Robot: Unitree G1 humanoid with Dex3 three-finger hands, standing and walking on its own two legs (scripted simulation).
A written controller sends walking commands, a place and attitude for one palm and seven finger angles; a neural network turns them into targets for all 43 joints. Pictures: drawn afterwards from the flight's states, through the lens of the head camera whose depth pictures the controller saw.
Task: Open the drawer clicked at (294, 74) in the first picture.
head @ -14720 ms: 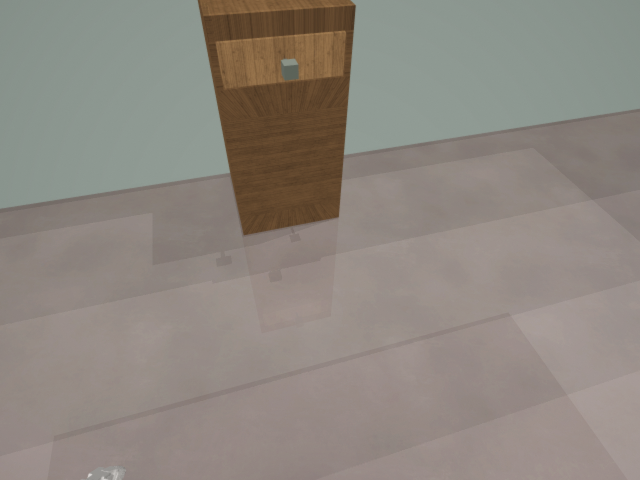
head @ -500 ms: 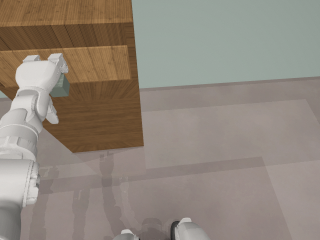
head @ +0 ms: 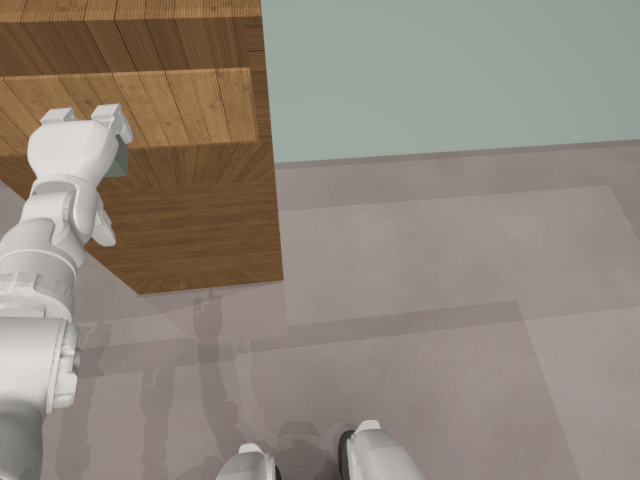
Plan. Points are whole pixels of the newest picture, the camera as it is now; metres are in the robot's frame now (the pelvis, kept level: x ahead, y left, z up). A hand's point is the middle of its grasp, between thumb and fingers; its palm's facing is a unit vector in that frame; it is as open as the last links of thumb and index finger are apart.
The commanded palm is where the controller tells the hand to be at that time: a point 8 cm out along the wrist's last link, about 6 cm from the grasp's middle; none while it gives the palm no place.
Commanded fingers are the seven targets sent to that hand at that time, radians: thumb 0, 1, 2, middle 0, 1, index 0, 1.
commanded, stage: lower the fingers behind the handle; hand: left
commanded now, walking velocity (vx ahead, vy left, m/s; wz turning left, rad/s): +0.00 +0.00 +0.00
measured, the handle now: (106, 141) +0.56 +0.25 +0.02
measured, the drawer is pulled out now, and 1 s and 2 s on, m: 0.00 0.00 0.02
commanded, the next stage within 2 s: close the thumb around the handle in 0.46 s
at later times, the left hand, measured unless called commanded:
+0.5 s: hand (99, 177) +0.50 +0.25 +0.01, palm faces -0.09 -0.04 -1.00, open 13.9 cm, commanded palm +0.49 +0.25 +0.06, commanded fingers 0.00 -0.50 0.30 -0.30 -1.20 -0.30 -1.20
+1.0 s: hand (97, 178) +0.50 +0.26 +0.01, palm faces -0.07 -0.04 -1.00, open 9.0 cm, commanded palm +0.49 +0.25 +0.06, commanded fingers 0.00 0.79 0.85 -0.39 -1.34 -0.39 -1.34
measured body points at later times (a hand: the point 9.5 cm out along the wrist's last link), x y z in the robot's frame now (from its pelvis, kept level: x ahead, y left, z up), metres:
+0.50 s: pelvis +0.00 +0.00 +0.00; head +0.14 +0.01 +0.42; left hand +0.50 +0.25 +0.06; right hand -0.02 -0.28 -0.13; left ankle -0.03 +0.09 -0.68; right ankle +0.03 -0.13 -0.68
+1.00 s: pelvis +0.00 +0.00 +0.00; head +0.13 +0.01 +0.42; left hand +0.50 +0.25 +0.06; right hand -0.01 -0.28 -0.13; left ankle -0.03 +0.09 -0.68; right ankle +0.03 -0.13 -0.68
